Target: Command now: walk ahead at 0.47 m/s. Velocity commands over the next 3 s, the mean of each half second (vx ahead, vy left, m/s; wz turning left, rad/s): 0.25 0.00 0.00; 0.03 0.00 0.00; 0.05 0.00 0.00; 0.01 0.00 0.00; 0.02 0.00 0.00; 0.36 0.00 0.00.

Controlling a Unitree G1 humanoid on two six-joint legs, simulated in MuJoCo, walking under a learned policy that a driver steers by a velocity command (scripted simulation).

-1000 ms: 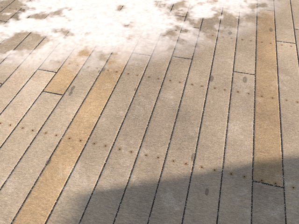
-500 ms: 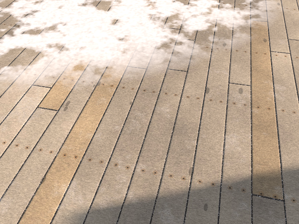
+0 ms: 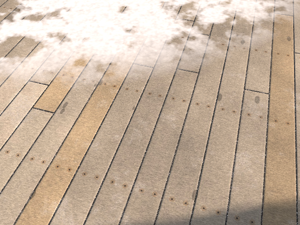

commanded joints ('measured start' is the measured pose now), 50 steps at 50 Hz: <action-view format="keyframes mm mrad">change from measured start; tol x16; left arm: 1 58 145 24 -8 2 -10 9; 8 161 91 24 -19 -60 11 15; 24 -208 80 15 -60 4 109 23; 50 -148 63 -10 55 -7 76 37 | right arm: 1 -112 -46 -6 -88 3 -14 -4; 7 453 -218 -72 61 -46 -61 -50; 12 194 -51 -21 42 20 -52 -43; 50 336 -8 34 214 16 18 -85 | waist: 1 -13 -98 107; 6 -195 -91 -123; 8 -135 170 -403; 12 -35 -9 -55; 50 -51 -28 23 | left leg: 1 39 -36 34 -88 21 30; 6 586 -67 0 -230 66 124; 8 949 407 -659 -284 585 359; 11 553 253 -313 -385 525 245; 16 355 157 -116 -429 643 190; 30 410 -14 -90 -394 -182 16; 50 494 38 -109 -382 -54 -3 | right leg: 1 -82 -284 97 -26 613 -111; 5 -20 -260 47 375 1068 -61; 6 -154 -226 32 589 895 -39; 8 -572 30 55 1241 -280 14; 9 -596 -44 146 1253 -190 7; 25 -339 -111 47 443 23 49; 28 -178 -203 147 199 254 35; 31 -368 -227 196 172 223 6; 50 -270 -185 154 150 295 11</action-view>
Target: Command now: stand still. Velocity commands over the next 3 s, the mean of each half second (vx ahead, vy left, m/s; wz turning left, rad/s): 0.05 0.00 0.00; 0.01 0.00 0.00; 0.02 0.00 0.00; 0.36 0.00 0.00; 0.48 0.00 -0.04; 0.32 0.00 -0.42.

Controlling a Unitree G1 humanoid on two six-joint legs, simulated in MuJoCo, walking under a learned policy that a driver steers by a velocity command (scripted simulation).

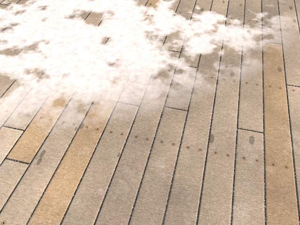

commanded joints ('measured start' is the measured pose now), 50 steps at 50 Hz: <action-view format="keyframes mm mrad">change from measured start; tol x4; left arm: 1 63 76 9 -5 0 -3 3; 50 117 49 -1 29 -2 3 4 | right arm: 1 81 -57 -5 4 0 -1 -3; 50 142 -25 8 34 -2 -8 -7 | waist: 1 -3 -9 32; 7 1 -28 43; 10 -4 -31 151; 16 4 2 30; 50 3 0 64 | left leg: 1 -32 112 -107 -55 135 17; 4 -38 113 -107 -55 129 16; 7 -74 60 -71 -6 -163 37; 8 -120 56 -69 7 -181 39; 13 -65 110 -111 -29 148 25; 15 -38 116 -110 -26 208 27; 50 -36 121 -112 -62 162 22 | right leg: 1 -9 -132 131 -64 204 -20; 4 -9 -129 130 -68 193 -21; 6 -12 -102 125 -76 -24 -31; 7 -33 -89 131 -69 -199 -51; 8 -80 -105 157 -87 -248 -62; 10 -124 -130 176 -105 -142 -59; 13 -33 -112 124 -39 185 -35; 16 26 -118 119 -27 260 -30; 50 -4 -122 118 -59 166 -14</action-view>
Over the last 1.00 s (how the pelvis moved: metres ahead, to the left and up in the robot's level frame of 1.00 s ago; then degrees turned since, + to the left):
0.24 -0.01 0.01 0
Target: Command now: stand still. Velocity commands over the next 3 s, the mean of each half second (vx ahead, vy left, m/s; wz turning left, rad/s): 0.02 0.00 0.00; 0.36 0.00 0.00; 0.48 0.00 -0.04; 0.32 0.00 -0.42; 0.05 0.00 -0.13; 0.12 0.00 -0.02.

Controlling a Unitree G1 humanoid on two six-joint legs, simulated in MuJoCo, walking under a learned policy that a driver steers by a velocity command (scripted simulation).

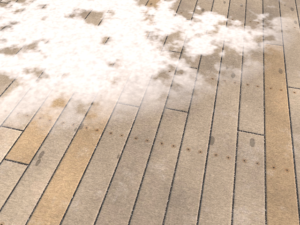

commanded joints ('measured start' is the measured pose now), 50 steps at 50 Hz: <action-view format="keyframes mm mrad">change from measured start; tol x16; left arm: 1 84 62 7 0 0 -2 1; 33 -61 70 43 -171 16 -51 -64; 40 450 246 116 -41 17 -55 -44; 44 125 143 76 -136 13 -69 -47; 50 252 116 51 -86 10 -95 -33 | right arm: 1 98 -59 -7 3 0 -2 -1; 29 249 -149 -65 0 -16 -1 16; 50 -135 -99 -72 -204 -22 -29 87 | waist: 1 0 4 67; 36 41 77 134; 40 166 -349 13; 43 15 -17 132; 50 -2 -59 93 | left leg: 1 -57 120 -107 -63 184 20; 20 -75 118 -112 -68 158 24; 27 -93 283 -409 -241 -632 187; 37 -269 193 -160 -91 -177 144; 41 -675 35 -62 827 -217 79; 50 -660 89 -12 643 119 23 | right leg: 1 -27 -123 115 -56 186 -20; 22 -51 -98 103 -49 12 -22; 25 -223 -22 43 99 -322 -47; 31 -511 -99 25 470 -229 -41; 37 -4 6 -98 157 -51 -31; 38 154 4 -67 113 -81 -35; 40 299 -400 685 -265 -512 -180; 41 180 -408 662 -265 -566 -185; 50 123 -234 150 -248 312 -135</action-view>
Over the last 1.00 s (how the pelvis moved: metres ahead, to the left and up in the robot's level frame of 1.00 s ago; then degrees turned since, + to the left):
0.02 0.00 0.00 0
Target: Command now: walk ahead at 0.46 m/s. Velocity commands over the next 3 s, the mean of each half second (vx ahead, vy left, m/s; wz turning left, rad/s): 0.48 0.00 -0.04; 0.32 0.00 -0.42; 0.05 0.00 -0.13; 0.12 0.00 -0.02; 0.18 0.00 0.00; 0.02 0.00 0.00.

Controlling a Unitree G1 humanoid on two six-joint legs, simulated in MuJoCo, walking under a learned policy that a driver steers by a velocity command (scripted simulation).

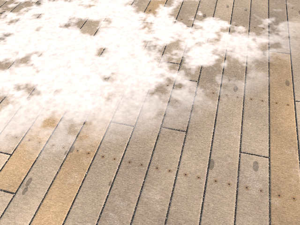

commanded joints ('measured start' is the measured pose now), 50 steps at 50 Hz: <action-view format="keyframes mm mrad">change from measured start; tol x32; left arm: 1 95 103 6 -9 0 -16 6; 34 -473 63 8 -254 10 47 -49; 50 -216 206 58 -227 7 36 2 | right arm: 1 -55 -11 0 -55 0 9 4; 9 -225 -33 4 -137 14 -2 -4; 14 332 -240 -78 5 -35 -26 -35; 50 188 -56 -11 -107 -1 50 -64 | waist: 1 -8 -91 125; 15 -132 68 -291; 26 -4 16 101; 42 79 -132 -411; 50 -51 -27 -93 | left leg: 1 -186 6 25 -83 65 -19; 12 373 -141 102 -545 89 108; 15 841 333 -766 -798 -265 301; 20 330 176 -245 -913 -6 139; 38 631 152 182 -472 1085 8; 40 470 101 195 -17 671 -16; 41 105 -65 191 363 -381 -61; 50 93 -10 -55 114 -158 -85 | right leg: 1 32 -255 179 -138 381 -100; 12 108 -241 45 339 976 -61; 15 -541 7 136 1162 -216 -27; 39 -223 37 -55 244 197 -106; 42 369 -472 600 248 1269 -438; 45 -49 -313 396 53 738 -278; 50 -186 -231 263 51 898 -218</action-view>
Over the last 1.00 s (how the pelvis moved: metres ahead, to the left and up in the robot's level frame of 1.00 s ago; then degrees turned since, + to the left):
0.16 -0.06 0.00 0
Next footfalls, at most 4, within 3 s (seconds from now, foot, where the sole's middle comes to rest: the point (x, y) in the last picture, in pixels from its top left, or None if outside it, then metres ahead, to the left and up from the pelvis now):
0.26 left None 0.33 0.09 -0.78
0.80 right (182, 205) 0.60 -0.08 -0.78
1.34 left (140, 201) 0.62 0.12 -0.78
2.08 right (195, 191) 0.67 -0.14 -0.78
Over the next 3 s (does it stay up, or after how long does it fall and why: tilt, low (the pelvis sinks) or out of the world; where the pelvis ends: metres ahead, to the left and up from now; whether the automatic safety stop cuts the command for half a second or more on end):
stays up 0.76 -0.07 -0.01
